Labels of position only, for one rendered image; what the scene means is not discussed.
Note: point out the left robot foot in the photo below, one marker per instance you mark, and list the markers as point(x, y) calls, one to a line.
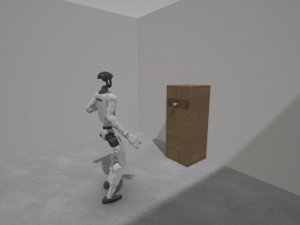
point(107, 184)

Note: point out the right robot forearm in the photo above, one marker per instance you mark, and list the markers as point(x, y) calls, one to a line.
point(118, 127)

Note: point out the right robot foot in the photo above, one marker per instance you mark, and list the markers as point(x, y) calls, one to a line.
point(113, 198)

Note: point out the robot left upper arm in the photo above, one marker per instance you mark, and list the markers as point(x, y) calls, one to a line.
point(92, 103)

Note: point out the robot right upper arm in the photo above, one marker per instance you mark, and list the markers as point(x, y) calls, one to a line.
point(111, 99)

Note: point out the cabinet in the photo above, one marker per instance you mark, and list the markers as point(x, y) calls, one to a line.
point(187, 130)

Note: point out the robot right hand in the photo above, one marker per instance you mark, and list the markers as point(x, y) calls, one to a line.
point(132, 139)

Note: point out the robot foot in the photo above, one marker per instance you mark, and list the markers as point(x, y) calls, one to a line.
point(107, 184)
point(113, 198)

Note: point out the drawer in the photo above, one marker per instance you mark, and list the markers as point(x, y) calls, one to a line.
point(180, 103)

